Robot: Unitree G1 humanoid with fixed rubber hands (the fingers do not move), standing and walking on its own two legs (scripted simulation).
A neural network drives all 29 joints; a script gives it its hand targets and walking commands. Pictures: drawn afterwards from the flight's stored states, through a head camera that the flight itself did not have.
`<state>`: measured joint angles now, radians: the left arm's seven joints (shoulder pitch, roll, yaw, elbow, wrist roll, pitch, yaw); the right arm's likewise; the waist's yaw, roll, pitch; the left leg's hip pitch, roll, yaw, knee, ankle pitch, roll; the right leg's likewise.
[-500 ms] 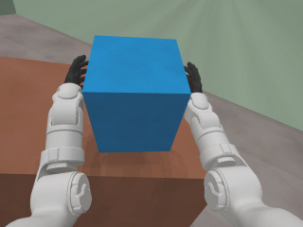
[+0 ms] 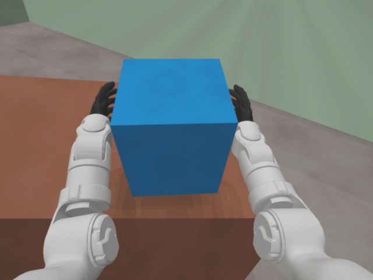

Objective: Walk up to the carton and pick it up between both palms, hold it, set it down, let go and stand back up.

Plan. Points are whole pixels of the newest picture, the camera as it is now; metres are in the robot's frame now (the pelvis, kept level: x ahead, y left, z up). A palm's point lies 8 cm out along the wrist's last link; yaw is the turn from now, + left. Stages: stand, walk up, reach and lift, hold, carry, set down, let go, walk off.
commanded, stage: set down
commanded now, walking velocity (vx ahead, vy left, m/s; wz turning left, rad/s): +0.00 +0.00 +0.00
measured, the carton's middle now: (173, 130) +0.42 +0.00 +0.14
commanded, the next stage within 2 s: none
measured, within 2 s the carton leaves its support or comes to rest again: neither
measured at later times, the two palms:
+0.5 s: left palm (108, 125) +0.42 +0.14 +0.15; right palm (242, 128) +0.40 -0.16 +0.17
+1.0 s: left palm (110, 131) +0.44 +0.15 +0.12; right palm (237, 135) +0.41 -0.15 +0.14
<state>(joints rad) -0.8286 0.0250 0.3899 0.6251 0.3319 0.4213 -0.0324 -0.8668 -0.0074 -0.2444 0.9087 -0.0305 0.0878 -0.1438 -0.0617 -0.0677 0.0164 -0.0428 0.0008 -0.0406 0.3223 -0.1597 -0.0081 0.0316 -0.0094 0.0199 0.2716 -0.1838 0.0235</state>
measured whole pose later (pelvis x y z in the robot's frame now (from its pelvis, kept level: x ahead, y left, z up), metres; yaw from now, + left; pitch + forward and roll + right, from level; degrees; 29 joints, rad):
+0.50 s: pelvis +0.01 +0.00 +0.00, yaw -1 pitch -4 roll +0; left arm -0.84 0.04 0.42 0.77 0.33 0.30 -0.04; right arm -0.84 0.03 -0.34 0.92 -0.11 0.04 -0.14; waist -0.05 -0.08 0.01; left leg -0.08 0.01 -0.01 0.31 -0.16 -0.01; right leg -0.02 0.00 0.02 0.28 -0.19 0.02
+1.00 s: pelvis +0.01 +0.00 +0.00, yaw -2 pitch -1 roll -1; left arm -0.85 0.04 0.43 0.84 0.32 0.21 -0.04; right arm -0.81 0.09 -0.48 0.89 -0.23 -0.01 -0.11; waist -0.04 -0.08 0.00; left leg -0.14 0.02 0.01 0.33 -0.18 -0.01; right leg -0.07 0.00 0.02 0.27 -0.18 0.02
